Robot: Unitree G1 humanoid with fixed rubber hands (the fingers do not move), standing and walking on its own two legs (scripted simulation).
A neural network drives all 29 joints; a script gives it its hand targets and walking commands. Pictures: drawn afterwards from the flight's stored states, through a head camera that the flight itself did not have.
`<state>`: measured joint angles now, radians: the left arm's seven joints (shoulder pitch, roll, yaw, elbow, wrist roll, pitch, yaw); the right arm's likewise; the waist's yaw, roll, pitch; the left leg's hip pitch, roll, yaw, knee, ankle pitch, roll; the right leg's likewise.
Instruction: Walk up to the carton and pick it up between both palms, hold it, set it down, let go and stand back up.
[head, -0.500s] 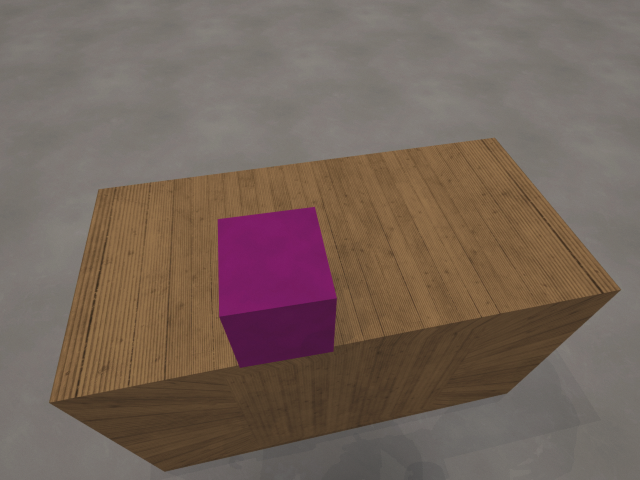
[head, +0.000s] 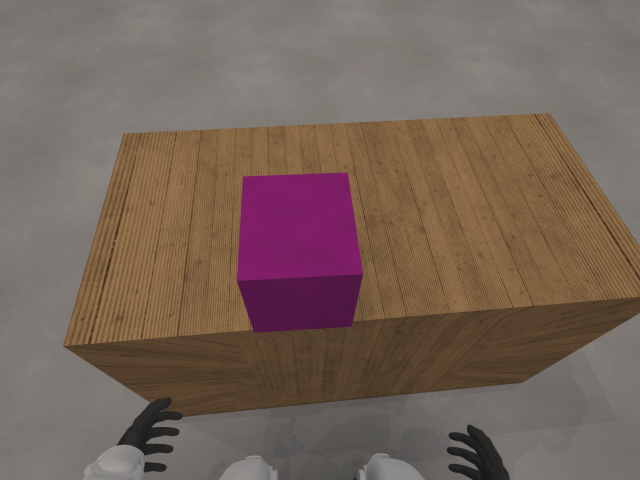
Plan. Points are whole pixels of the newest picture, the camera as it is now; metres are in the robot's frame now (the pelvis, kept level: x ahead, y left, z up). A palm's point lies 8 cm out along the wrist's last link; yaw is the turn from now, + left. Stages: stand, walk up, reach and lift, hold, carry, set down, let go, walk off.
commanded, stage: reach and lift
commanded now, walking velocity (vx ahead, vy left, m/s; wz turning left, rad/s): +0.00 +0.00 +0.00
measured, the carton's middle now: (299, 254) +0.44 +0.05 -0.06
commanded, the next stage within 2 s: none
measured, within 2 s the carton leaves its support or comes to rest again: neither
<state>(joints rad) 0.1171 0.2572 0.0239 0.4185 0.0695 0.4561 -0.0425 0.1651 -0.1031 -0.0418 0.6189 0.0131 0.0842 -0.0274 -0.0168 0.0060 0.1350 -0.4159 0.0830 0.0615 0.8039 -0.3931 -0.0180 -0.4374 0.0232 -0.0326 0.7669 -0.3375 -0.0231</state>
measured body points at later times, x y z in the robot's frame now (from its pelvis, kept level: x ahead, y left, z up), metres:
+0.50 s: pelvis +0.03 +0.00 +0.03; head +0.05 +0.01 +0.48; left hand +0.22 +0.22 -0.07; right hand +0.17 -0.20 -0.07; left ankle +0.02 +0.13 -0.71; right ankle +0.04 -0.11 -0.71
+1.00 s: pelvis +0.04 +0.02 +0.03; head +0.04 +0.03 +0.48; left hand +0.20 +0.23 -0.05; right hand +0.20 -0.17 -0.05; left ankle +0.02 +0.13 -0.71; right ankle +0.04 -0.11 -0.71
